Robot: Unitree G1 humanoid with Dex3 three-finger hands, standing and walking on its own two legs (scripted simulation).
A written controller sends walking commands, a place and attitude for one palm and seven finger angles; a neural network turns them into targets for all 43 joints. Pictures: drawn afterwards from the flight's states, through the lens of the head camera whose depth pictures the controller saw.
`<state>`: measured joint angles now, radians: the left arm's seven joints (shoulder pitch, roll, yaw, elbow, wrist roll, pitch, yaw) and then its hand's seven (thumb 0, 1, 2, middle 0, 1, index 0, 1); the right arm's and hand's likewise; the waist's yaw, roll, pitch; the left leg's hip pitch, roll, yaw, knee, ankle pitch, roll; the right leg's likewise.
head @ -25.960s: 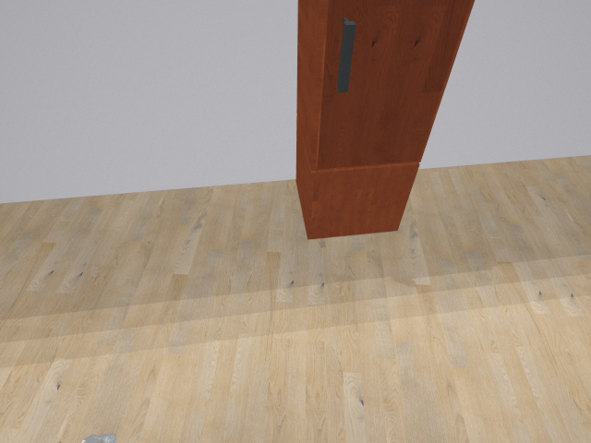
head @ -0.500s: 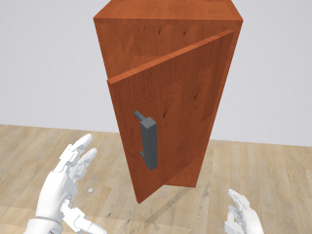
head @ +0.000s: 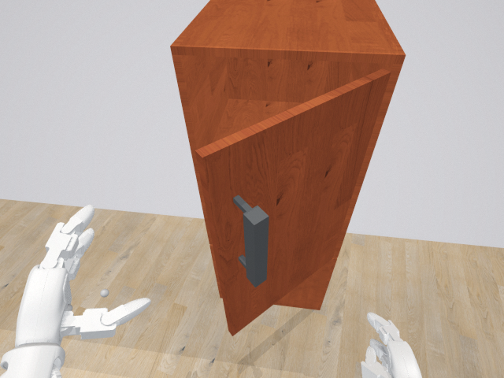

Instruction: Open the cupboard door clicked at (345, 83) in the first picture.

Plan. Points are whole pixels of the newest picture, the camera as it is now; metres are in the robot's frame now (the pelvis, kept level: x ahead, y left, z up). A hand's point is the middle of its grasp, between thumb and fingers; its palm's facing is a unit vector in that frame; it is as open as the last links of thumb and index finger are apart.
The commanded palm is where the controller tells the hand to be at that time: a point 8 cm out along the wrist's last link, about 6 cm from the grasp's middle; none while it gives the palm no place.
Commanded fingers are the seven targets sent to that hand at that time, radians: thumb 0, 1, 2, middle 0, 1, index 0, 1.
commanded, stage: draw the hand back to the body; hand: left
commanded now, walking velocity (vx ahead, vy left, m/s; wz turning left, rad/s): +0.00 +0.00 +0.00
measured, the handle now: (248, 242) +0.31 +0.05 +0.07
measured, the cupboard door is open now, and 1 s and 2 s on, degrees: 45 45 45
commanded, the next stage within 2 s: step back with the hand held close in 0.72 s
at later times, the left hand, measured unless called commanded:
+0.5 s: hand (72, 261) +0.20 +0.25 +0.16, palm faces +0.44 -0.81 -0.39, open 7.8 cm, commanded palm +0.15 +0.29 +0.17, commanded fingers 0.00 0.90 0.90 -0.20 -0.30 -0.20 -0.30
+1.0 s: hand (73, 265) +0.19 +0.24 +0.16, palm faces +0.40 -0.80 -0.45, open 7.4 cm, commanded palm +0.14 +0.28 +0.18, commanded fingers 0.00 0.90 0.90 -0.20 -0.30 -0.20 -0.30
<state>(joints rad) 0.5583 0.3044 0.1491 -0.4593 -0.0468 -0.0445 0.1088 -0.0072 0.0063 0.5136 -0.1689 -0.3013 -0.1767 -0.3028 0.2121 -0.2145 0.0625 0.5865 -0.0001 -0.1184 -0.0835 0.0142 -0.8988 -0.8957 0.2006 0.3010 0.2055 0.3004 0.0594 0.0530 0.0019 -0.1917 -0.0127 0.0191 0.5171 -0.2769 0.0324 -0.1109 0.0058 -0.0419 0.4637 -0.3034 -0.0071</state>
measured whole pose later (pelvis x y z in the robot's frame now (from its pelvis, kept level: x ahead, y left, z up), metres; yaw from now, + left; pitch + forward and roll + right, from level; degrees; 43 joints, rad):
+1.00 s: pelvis -0.01 -0.02 +0.01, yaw -1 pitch -2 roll -1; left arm 0.50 0.37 0.36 -0.41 -0.06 -0.12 0.10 0.01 0.89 0.89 -0.20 -0.30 -0.21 -0.30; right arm 0.17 -0.23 0.01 0.60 0.01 -0.02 -0.07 0.01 -0.90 -0.90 0.20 0.30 0.21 0.30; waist 0.03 0.07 0.01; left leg -0.19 0.02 0.02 0.45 -0.23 0.01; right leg -0.10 0.04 -0.04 0.36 -0.23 -0.03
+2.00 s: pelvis -0.17 +0.04 +0.00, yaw -3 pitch +2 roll -5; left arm 0.54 0.43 0.43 -0.60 -0.05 -0.20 0.16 0.01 0.89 0.89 -0.20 -0.30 -0.21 -0.30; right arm 0.16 -0.16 0.00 0.62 -0.01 -0.13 -0.04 0.01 -0.90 -0.90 0.20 0.30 0.21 0.30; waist 0.01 0.00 0.02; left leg -0.42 0.05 0.03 0.42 -0.04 0.06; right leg -0.32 0.07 0.02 0.91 -0.52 0.02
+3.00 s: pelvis -0.30 +0.03 -0.01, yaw -2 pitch +0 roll -3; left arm 0.33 0.39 0.18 0.03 0.03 -0.09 0.04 0.00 0.89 0.90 -0.20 -0.30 -0.21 -0.30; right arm 0.17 -0.25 0.01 0.81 0.00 -0.10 0.00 0.01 -0.90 -0.90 0.20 0.30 0.21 0.30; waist 0.02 0.10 -0.03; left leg -0.43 -0.03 -0.07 0.59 -0.15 0.03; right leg -0.18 0.07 -0.03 0.53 -0.35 -0.03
